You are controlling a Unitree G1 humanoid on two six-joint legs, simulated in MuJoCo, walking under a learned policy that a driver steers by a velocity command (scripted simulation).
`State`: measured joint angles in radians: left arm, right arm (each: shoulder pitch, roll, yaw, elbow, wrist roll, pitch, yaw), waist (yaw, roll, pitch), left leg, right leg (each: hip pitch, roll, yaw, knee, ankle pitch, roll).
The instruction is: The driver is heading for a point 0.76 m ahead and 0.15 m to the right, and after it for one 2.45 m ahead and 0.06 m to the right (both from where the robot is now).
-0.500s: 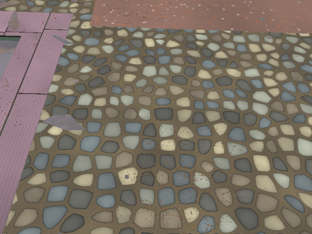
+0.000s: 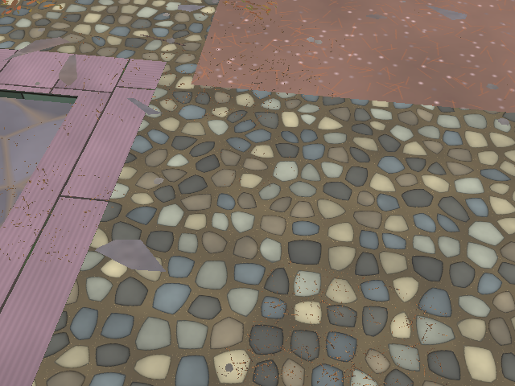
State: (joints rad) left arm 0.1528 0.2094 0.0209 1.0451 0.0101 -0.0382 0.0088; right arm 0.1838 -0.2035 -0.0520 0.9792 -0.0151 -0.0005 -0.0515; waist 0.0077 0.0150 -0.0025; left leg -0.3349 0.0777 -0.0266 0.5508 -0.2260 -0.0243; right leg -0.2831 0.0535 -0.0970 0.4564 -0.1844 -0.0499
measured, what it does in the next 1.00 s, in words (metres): walks ahead: left foot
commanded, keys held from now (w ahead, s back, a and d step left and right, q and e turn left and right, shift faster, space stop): no key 0.66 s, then w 0.34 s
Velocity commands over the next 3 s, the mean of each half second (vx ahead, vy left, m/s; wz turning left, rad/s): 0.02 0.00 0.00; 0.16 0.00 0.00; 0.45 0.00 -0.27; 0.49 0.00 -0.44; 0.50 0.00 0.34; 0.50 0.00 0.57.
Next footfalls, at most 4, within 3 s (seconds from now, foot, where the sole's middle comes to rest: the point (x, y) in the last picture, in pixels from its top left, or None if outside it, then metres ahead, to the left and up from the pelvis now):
0.98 left None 0.15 0.16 -0.77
1.46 right None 0.50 -0.08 -0.77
1.94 left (253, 281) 0.83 0.03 -0.77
2.40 right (345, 245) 0.97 -0.26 -0.77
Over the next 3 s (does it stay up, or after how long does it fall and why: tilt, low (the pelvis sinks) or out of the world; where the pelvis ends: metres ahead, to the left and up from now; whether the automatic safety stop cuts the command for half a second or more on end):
stays up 1.17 -0.09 -0.01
